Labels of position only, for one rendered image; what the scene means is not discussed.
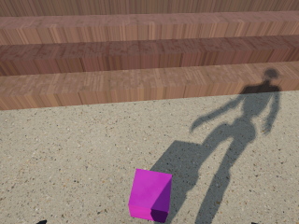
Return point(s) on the carton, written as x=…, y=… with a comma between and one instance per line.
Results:
x=150, y=195

